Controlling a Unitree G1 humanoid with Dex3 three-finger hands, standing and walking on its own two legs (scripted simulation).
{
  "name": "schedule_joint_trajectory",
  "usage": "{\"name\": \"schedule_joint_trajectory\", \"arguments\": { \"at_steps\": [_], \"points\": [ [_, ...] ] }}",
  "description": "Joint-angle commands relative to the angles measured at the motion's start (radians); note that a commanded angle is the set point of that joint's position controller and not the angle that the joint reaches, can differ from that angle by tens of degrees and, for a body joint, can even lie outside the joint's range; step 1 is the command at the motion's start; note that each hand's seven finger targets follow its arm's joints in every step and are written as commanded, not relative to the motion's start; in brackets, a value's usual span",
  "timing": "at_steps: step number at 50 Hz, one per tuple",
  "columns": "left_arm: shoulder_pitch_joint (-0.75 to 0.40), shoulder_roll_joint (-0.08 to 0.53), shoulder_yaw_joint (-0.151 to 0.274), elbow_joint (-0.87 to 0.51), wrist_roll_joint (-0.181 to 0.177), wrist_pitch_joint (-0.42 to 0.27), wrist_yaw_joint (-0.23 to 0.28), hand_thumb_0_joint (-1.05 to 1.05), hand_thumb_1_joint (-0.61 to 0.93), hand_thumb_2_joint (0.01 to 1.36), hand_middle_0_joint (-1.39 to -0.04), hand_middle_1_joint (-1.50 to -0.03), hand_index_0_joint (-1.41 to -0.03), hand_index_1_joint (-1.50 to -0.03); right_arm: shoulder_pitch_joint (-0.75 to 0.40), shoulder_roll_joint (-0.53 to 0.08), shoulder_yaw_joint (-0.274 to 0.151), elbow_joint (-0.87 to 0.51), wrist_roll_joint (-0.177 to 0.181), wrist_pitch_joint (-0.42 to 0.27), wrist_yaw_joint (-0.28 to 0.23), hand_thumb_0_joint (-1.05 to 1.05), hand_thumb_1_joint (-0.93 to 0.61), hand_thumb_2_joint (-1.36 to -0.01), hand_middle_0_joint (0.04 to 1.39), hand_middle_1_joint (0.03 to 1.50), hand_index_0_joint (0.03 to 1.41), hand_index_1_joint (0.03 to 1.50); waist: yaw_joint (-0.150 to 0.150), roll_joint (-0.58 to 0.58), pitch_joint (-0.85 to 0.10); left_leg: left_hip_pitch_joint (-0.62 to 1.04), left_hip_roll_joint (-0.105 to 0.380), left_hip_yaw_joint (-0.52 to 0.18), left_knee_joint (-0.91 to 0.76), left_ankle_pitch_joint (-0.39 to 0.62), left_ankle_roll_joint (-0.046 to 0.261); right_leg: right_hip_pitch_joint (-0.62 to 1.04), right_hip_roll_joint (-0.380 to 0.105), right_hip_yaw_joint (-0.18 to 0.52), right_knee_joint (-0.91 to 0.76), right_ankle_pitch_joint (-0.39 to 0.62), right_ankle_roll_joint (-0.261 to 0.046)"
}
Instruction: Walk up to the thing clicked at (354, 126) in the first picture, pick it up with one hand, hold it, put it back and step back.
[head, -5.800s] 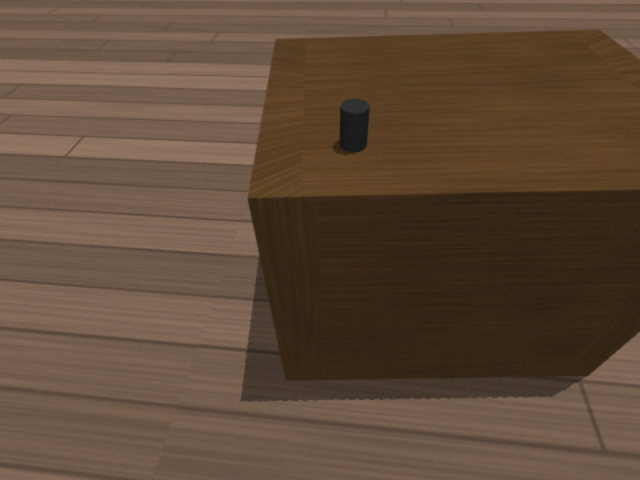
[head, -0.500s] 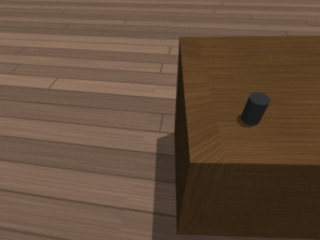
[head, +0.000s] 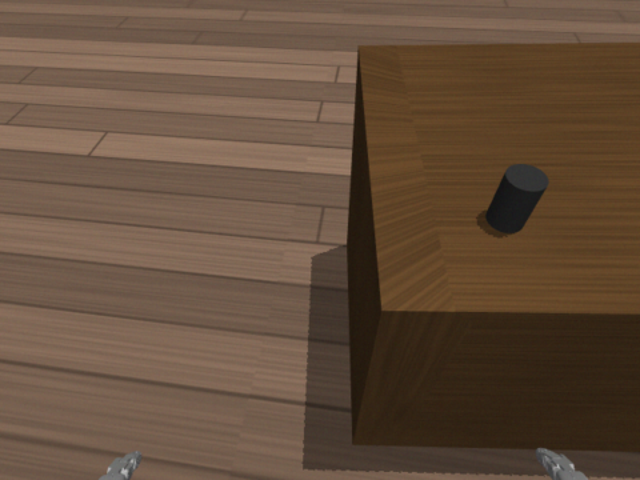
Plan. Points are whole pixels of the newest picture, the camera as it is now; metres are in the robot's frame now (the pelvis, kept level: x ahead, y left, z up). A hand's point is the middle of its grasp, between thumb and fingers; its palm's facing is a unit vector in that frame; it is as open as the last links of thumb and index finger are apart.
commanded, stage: rise first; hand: right
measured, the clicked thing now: (515, 199) +0.48 -0.26 +0.07
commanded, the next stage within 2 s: go down in 1.86 s
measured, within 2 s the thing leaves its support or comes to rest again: neither
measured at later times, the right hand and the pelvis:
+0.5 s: hand (572, 414) +0.21 -0.26 +0.00, palm faces +0.33 +0.87 -0.37, open 16.8 cm; pelvis +0.02 +0.01 +0.00, yaw -1 degrees
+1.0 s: hand out of the picture +0.19 -0.26 +0.10, palm faces +0.40 +0.82 -0.41, open 17.6 cm; pelvis +0.01 +0.01 +0.00, yaw -2 degrees
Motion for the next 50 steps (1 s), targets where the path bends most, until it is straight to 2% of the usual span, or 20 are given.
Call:
{"name": "schedule_joint_trajectory", "arguments": {
  "at_steps": [1,4,7,10,11,14,17,20,22,26,28,32,35,36,38,39,41,43,45,50],
  "points": [
    [-0.117,0.199,0.094,-0.225,-0.014,-0.064,0.054,0.0,0.277,0.26,-0.05,-0.05,-0.039,-0.061,-0.131,-0.249,-0.146,-0.216,0.005,-0.073,-0.061,0.0,-0.264,-0.26,0.054,0.049,0.052,0.049,-0.01,-0.019,-0.302,0.018,-0.034,0.055,-0.009,0.181,0.032,0.06,0.008,-0.02,-0.01,0.192,-0.01],
    [0.0,0.154,0.144,-0.142,0.033,-0.042,0.045,0.0,0.152,0.159,-0.044,-0.045,-0.054,-0.034,0.083,-0.235,-0.219,-0.238,-0.026,-0.053,-0.059,0.0,-0.113,-0.181,0.052,0.05,0.051,0.049,-0.043,-0.063,-0.279,0.008,-0.039,0.049,0.0,0.218,0.042,0.025,0.017,-0.025,-0.01,0.239,-0.011],
    [0.018,0.14,0.145,-0.223,0.039,-0.031,0.047,0.0,0.002,0.086,-0.042,-0.042,-0.065,-0.019,0.066,-0.204,-0.203,-0.371,-0.023,-0.047,-0.057,0.0,0.023,-0.138,0.051,0.05,0.051,0.05,-0.006,-0.047,-0.294,0.032,-0.047,0.056,-0.023,0.256,0.032,0.057,0.02,-0.026,-0.022,0.253,-0.015],
    [0.005,0.071,0.103,-0.333,0.029,-0.031,0.043,0.0,-0.138,0.075,-0.045,-0.04,-0.055,-0.03,0.074,-0.137,-0.173,-0.506,-0.011,-0.046,-0.049,0.0,0.182,-0.106,0.048,0.052,0.05,0.052,-0.009,-0.03,-0.241,0.015,-0.052,0.068,-0.039,0.212,0.031,0.039,0.012,-0.029,-0.041,0.207,-0.014],
    [0.007,0.048,0.093,-0.378,0.026,-0.033,0.046,0.0,-0.199,0.072,-0.048,-0.042,-0.052,-0.038,0.085,-0.156,-0.191,-0.562,-0.013,-0.051,-0.052,0.0,0.227,-0.097,0.046,0.052,0.048,0.052,-0.019,-0.034,-0.237,0.021,-0.045,0.07,-0.046,0.21,0.031,0.042,0.016,-0.03,-0.042,0.203,-0.016],
    [-0.028,0.058,0.08,-0.542,0.026,-0.043,0.058,0.0,-0.351,0.051,-0.053,-0.045,-0.05,-0.047,0.044,-0.168,-0.185,-0.72,-0.013,-0.067,-0.055,0.0,0.372,-0.069,0.044,0.055,0.047,0.055,-0.009,-0.008,-0.225,0.018,-0.035,0.061,-0.054,0.21,0.023,0.062,0.024,-0.034,-0.043,0.192,-0.022],
    [0.021,0.104,0.117,-0.565,0.034,-0.049,0.07,0.0,-0.509,0.039,-0.062,-0.051,-0.049,-0.064,0.077,-0.198,-0.234,-0.825,-0.017,-0.078,-0.066,0.0,0.471,-0.05,0.043,0.056,0.046,0.056,-0.024,-0.042,-0.204,0.023,-0.034,0.065,-0.054,0.208,0.03,0.086,0.023,-0.029,-0.05,0.206,-0.017],
    [0.049,0.104,0.143,-0.566,0.039,-0.053,0.071,0.0,-0.53,0.033,-0.059,-0.048,-0.049,-0.059,0.161,-0.207,-0.27,-0.926,-0.016,-0.082,-0.068,0.0,0.522,-0.041,0.043,0.056,0.046,0.056,-0.033,-0.05,-0.197,0.043,-0.034,0.071,-0.044,0.248,0.033,0.106,0.022,-0.024,-0.044,0.254,-0.018],
    [0.059,0.069,0.128,-0.53,0.04,-0.051,0.063,0.0,-0.537,0.026,-0.056,-0.047,-0.049,-0.054,0.184,-0.209,-0.292,-0.969,-0.016,-0.088,-0.064,0.0,0.558,-0.034,0.043,0.056,0.046,0.056,-0.04,-0.052,-0.169,0.039,-0.034,0.072,-0.042,0.253,0.032,0.1,0.025,-0.025,-0.041,0.261,-0.017],
    [0.177,0.032,0.13,-0.514,0.038,-0.037,0.043,0.0,-0.536,0.022,-0.056,-0.046,-0.05,-0.052,0.286,-0.169,-0.298,-1.036,-0.013,-0.098,-0.04,0.0,0.554,-0.031,0.045,0.055,0.047,0.055,-0.029,-0.023,-0.158,0.045,-0.034,0.079,-0.041,0.305,0.023,0.112,0.025,-0.031,-0.033,0.307,-0.023],
    [0.132,0.028,0.121,-0.521,0.038,-0.034,0.033,0.0,-0.546,0.021,-0.055,-0.046,-0.048,-0.053,0.274,-0.171,-0.303,-1.088,-0.011,-0.108,-0.029,0.0,0.564,-0.024,0.046,0.055,0.047,0.055,-0.038,-0.011,-0.146,0.047,-0.029,0.077,-0.04,0.316,0.019,0.101,0.029,-0.033,-0.028,0.308,-0.024],
    [0.029,0.078,0.173,-0.538,0.047,-0.039,0.037,0.0,-0.56,0.032,-0.057,-0.044,-0.042,-0.059,0.243,-0.183,-0.337,-1.177,-0.012,-0.13,-0.03,0.0,0.576,-0.02,0.047,0.054,0.048,0.054,-0.044,-0.004,-0.149,0.052,-0.029,0.076,-0.048,0.26,0.023,0.108,0.024,-0.025,-0.044,0.27,-0.022],
    [0.038,0.035,0.136,-0.548,0.047,-0.041,0.034,0.0,-0.556,0.03,-0.057,-0.046,-0.044,-0.059,0.269,-0.199,-0.368,-1.213,-0.015,-0.153,-0.033,0.0,0.566,-0.02,0.047,0.053,0.048,0.053,-0.058,-0.004,-0.169,0.078,-0.026,0.074,-0.044,0.274,0.024,0.118,0.026,-0.025,-0.037,0.286,-0.023],
    [0.024,0.071,0.164,-0.578,0.049,-0.044,0.04,0.0,-0.555,0.029,-0.054,-0.044,-0.043,-0.056,0.258,-0.205,-0.364,-1.237,-0.016,-0.161,-0.033,0.0,0.588,-0.017,0.047,0.054,0.047,0.054,-0.046,0.006,-0.185,0.078,-0.027,0.074,-0.04,0.277,0.024,0.127,0.026,-0.024,-0.036,0.287,-0.022],
    [0.046,0.05,0.15,-0.566,0.05,-0.042,0.038,0.0,-0.554,0.031,-0.055,-0.044,-0.043,-0.057,0.267,-0.206,-0.375,-1.247,-0.016,-0.172,-0.031,0.0,0.579,-0.018,0.047,0.053,0.048,0.053,-0.054,0.01,-0.173,0.082,-0.027,0.076,-0.046,0.258,0.025,0.122,0.03,-0.024,-0.041,0.272,-0.023],
    [0.067,0.032,0.142,-0.553,0.051,-0.04,0.037,0.0,-0.555,0.031,-0.055,-0.043,-0.042,-0.055,0.28,-0.223,-0.411,-1.24,-0.017,-0.177,-0.033,0.0,0.587,-0.017,0.046,0.054,0.048,0.054,-0.064,0.003,-0.155,0.084,-0.024,0.077,-0.048,0.254,0.026,0.112,0.031,-0.025,-0.042,0.272,-0.023],
    [0.075,0.024,0.14,-0.548,0.051,-0.039,0.033,0.0,-0.56,0.034,-0.056,-0.043,-0.04,-0.058,0.292,-0.203,-0.397,-1.259,-0.017,-0.188,-0.028,0.0,0.584,-0.016,0.047,0.053,0.048,0.053,-0.059,-0.026,-0.134,0.07,-0.024,0.077,-0.051,0.228,0.028,0.104,0.032,-0.029,-0.051,0.247,-0.021],
    [0.11,0.038,0.172,-0.497,0.05,-0.036,0.032,0.0,-0.561,0.03,-0.055,-0.042,-0.041,-0.056,0.289,-0.214,-0.415,-1.277,-0.012,-0.195,-0.023,0.0,0.588,-0.013,0.047,0.053,0.048,0.053,-0.055,-0.039,-0.113,0.055,-0.024,0.076,-0.058,0.203,0.029,0.097,0.035,-0.031,-0.053,0.221,-0.023],
    [0.09,0.019,0.153,-0.519,0.048,-0.043,0.025,0.0,-0.564,0.031,-0.055,-0.043,-0.04,-0.058,0.293,-0.202,-0.409,-1.302,-0.012,-0.204,-0.015,0.0,0.587,-0.011,0.047,0.052,0.048,0.052,-0.049,-0.031,-0.113,0.045,-0.022,0.077,-0.061,0.199,0.025,0.098,0.036,-0.032,-0.054,0.208,-0.025],
    [0.078,0.032,0.175,-0.525,0.046,-0.054,0.021,0.0,-0.562,0.031,-0.055,-0.045,-0.043,-0.057,0.273,-0.205,-0.426,-1.339,-0.009,-0.228,-0.01,0.0,0.581,-0.013,0.048,0.052,0.049,0.052,-0.046,-0.036,-0.105,0.041,-0.028,0.081,-0.065,0.155,0.032,0.103,0.029,-0.024,-0.065,0.177,-0.024]
  ]
}}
